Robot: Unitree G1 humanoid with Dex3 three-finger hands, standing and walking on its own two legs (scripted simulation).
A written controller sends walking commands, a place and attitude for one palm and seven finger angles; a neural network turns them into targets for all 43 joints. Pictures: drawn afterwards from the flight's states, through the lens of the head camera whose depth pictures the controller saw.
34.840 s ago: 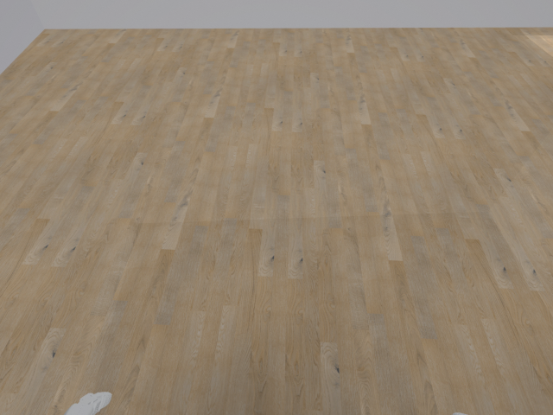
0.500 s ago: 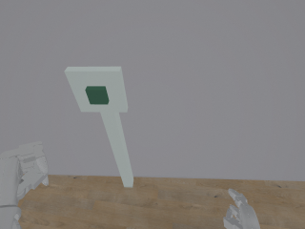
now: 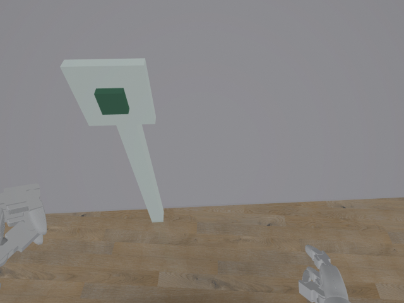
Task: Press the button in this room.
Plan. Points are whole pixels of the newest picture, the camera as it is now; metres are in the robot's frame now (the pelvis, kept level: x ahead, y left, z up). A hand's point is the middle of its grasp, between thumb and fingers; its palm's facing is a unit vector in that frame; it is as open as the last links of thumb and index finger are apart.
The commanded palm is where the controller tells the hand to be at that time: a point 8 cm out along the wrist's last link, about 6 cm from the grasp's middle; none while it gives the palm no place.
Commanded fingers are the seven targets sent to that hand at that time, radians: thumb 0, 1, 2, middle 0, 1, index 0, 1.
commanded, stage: step back with the hand held close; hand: left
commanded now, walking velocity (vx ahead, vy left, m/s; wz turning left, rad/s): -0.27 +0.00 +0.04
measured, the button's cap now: (112, 100) +0.55 +0.26 +0.07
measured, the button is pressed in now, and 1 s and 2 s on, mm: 0 0 0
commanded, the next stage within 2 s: stop stepping back and stand still in 0.74 s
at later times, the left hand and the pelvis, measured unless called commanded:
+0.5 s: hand out of the picture +0.10 +0.25 +0.16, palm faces +0.42 -0.82 -0.40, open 3.1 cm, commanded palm +0.04 +0.29 +0.18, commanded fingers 0.00 0.90 0.90 -1.30 -1.50 -1.30 -1.50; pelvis -0.09 +0.01 -0.02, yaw +2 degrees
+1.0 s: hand out of the picture +0.02 +0.26 +0.16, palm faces +0.29 -0.86 -0.42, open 3.1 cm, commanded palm -0.05 +0.30 +0.18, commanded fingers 0.00 0.90 0.90 -1.30 -1.50 -1.30 -1.50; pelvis -0.20 +0.03 -0.01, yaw -2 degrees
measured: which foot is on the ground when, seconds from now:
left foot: down 0.00-0.72, up 0.74-0.88, down 0.90-1.00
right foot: down 0.00-0.50, up 0.52-0.70, down 0.72-0.92, up 0.94-1.00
